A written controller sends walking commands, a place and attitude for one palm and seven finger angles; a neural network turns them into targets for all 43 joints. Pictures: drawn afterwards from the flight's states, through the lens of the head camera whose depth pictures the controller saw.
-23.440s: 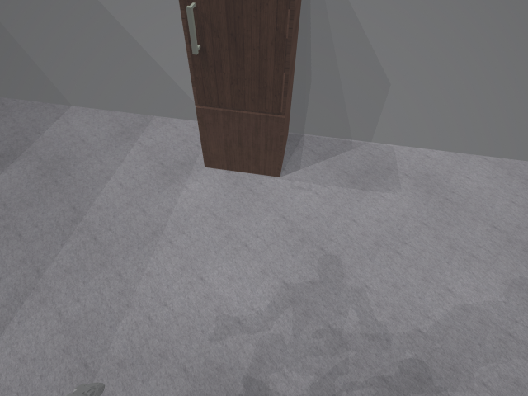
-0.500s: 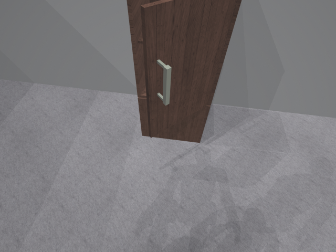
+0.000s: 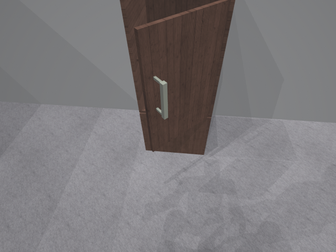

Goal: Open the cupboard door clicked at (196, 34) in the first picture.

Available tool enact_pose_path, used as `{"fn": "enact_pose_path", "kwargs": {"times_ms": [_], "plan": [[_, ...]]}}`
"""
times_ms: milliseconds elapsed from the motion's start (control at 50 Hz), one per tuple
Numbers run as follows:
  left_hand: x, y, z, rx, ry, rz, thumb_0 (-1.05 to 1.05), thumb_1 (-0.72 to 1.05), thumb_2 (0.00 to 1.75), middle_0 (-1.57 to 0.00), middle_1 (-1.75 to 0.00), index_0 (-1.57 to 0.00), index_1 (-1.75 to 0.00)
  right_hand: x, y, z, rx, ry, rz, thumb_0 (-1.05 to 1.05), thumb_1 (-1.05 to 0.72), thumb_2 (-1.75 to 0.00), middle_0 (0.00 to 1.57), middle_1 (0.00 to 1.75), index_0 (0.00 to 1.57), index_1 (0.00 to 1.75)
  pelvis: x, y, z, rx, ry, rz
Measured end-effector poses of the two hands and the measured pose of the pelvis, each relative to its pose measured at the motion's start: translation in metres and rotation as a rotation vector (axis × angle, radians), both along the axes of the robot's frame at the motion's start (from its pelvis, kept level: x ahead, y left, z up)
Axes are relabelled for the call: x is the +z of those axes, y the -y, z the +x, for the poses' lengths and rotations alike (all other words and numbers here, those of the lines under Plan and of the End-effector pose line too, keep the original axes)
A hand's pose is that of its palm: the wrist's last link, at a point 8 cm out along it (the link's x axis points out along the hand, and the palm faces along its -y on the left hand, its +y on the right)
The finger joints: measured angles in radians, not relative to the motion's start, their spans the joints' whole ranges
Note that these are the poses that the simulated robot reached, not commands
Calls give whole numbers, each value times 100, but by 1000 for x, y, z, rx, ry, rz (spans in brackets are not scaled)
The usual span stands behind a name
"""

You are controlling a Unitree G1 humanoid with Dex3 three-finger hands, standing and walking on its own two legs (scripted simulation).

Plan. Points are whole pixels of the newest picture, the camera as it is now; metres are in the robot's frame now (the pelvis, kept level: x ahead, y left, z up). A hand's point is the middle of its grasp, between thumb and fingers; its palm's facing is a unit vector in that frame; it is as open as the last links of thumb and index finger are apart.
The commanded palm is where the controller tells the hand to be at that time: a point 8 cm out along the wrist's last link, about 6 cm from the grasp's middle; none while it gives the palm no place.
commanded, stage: let the arm hang, fingers relaxed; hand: left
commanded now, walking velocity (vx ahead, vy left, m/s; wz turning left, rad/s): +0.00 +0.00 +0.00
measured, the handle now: (160, 98) +0.62 +0.06 -0.01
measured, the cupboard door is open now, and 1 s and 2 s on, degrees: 44 44 44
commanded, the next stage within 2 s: look to check the result in 0.12 s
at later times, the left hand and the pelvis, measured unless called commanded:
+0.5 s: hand out of the picture +0.08 +0.23 -0.16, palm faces -0.03 -0.94 -0.34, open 7.3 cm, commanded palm none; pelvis +0.02 -0.02 +0.00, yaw +0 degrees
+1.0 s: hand out of the picture +0.09 +0.20 -0.17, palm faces -0.05 -0.96 -0.29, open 7.3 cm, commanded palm none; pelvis +0.02 -0.02 +0.00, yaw -4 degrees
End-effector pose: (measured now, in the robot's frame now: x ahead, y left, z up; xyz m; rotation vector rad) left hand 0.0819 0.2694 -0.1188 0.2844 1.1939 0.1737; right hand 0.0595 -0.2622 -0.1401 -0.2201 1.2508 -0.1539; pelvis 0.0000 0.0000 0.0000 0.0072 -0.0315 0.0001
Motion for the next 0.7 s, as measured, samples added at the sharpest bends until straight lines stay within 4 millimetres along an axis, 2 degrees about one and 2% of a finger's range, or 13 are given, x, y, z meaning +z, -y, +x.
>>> {"fn": "enact_pose_path", "kwargs": {"times_ms": [120,300,500,700], "plan": [[1,3,11,-10,7,-1,0,91,90,-20,-30,-21,-30,7,17,9,2,8,-36,1,-91,-90,20,30,20,30,1,4,6,-2,-2,0],[1,-1,4,3,-42,20,0,91,90,-21,-30,-21,-30,9,33,5,-3,-36,-62,1,-91,-90,20,30,20,30,2,10,14,-2,-3,0],[1,-1,-5,16,-88,32,0,91,90,-20,-30,-21,-30,6,34,0,-5,-75,-49,1,-91,-90,20,30,20,30,3,15,20,-4,-7,-2],[-1,9,2,17,-78,18,0,91,90,-20,-30,-21,-30,4,30,5,-8,-72,-34,1,-91,-90,20,30,20,30,3,18,24,-3,-8,-3]]}}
